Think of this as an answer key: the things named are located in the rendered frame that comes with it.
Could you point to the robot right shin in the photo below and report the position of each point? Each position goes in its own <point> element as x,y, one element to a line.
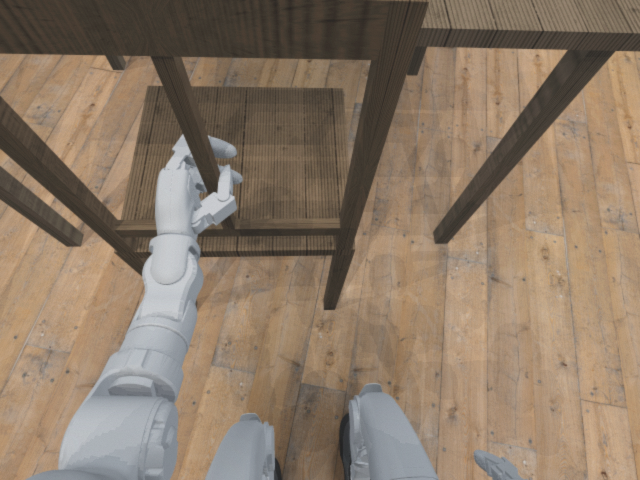
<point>359,465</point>

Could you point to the right robot hand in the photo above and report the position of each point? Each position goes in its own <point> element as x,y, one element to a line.
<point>497,468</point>

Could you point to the left robot upper arm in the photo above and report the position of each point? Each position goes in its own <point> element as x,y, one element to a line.
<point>120,438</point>

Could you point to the left robot hand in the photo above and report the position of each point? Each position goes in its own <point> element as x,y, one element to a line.
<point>179,185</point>

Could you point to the left robot forearm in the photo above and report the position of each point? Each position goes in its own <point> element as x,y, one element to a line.
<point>150,359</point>

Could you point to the chair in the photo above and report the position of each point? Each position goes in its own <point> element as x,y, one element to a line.
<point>298,196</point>

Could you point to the robot left thigh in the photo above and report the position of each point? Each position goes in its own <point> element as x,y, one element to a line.
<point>246,452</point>

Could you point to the table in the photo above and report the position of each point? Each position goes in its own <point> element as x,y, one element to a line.
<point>590,30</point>

